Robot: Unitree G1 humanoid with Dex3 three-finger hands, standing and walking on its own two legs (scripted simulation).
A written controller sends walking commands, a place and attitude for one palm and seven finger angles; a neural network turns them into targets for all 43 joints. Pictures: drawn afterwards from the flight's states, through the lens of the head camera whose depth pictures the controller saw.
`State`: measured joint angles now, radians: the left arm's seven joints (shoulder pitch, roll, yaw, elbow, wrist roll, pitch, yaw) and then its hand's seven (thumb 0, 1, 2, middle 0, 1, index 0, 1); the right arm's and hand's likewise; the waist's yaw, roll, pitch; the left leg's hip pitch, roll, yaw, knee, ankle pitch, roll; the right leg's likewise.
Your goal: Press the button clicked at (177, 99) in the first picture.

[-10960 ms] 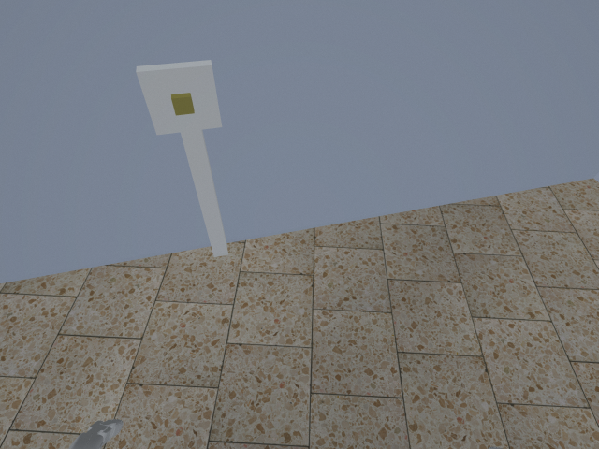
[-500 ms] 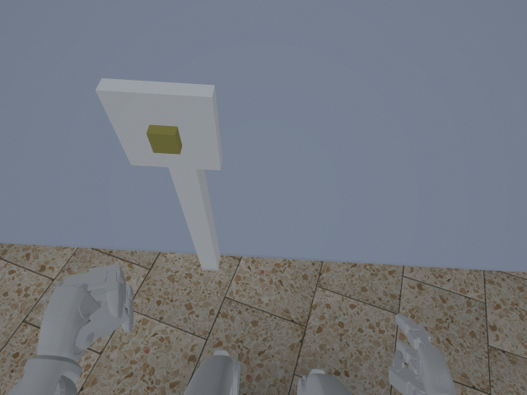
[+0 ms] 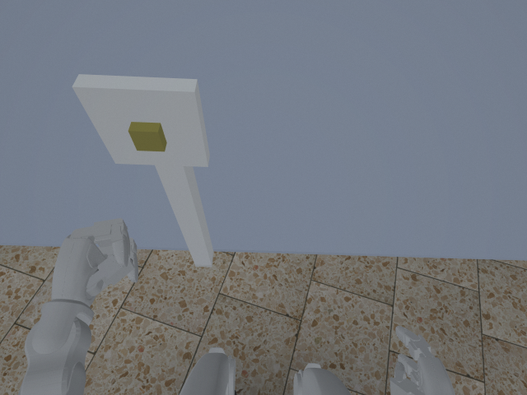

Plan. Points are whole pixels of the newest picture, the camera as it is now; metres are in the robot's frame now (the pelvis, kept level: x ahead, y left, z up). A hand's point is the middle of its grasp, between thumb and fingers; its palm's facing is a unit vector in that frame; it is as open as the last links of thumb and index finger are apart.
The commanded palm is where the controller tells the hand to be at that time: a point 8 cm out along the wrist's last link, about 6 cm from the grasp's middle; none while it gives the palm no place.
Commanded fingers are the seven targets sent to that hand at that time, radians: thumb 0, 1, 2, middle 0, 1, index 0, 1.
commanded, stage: aim a knuckle at the button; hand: left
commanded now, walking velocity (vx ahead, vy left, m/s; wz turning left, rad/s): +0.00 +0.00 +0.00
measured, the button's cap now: (148, 135) +0.51 +0.22 +0.05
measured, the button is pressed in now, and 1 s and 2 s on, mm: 0 0 0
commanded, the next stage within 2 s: press the button with the knuckle in 1.48 s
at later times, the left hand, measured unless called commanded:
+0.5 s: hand (150, 214) +0.37 +0.19 +0.03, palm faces +0.01 -1.00 -0.04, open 3.1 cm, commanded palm +0.35 +0.25 +0.03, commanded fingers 0.00 0.90 0.90 -1.30 -1.50 -1.30 -1.50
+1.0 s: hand (157, 190) +0.42 +0.20 +0.02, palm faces +0.04 -1.00 -0.04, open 3.1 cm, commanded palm +0.39 +0.24 +0.03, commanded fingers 0.00 0.90 0.90 -1.30 -1.50 -1.30 -1.50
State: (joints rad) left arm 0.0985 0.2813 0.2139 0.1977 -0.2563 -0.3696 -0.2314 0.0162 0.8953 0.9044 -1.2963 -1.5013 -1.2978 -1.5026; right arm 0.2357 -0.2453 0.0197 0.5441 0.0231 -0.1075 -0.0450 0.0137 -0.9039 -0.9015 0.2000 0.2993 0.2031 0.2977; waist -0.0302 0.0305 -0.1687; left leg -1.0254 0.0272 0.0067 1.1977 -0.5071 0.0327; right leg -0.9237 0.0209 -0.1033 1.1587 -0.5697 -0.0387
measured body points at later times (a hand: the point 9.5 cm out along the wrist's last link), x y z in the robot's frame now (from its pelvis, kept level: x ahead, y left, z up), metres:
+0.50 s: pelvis +0.00 +0.00 +0.00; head +0.10 +0.01 +0.43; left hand +0.36 +0.25 +0.03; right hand +0.12 -0.26 -0.11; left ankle +0.03 +0.10 -0.64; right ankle -0.01 -0.10 -0.64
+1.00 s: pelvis -0.01 +0.01 -0.01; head +0.11 +0.02 +0.42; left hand +0.41 +0.25 +0.02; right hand +0.06 -0.26 -0.13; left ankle +0.03 +0.10 -0.64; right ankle -0.01 -0.10 -0.64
